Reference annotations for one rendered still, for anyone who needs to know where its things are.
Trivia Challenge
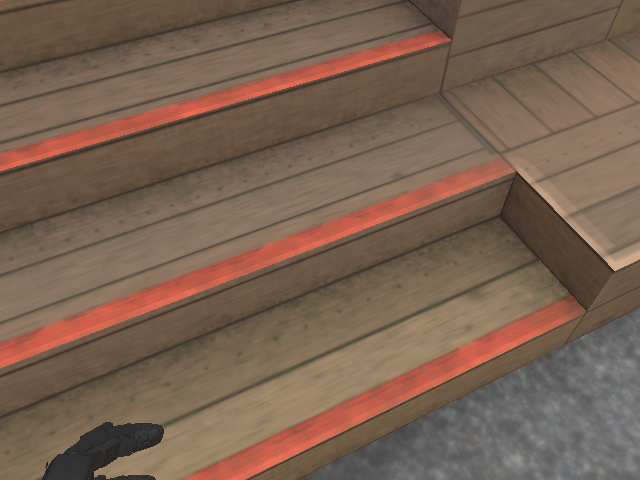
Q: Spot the left robot hand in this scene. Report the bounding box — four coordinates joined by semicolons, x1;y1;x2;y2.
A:
42;422;164;480

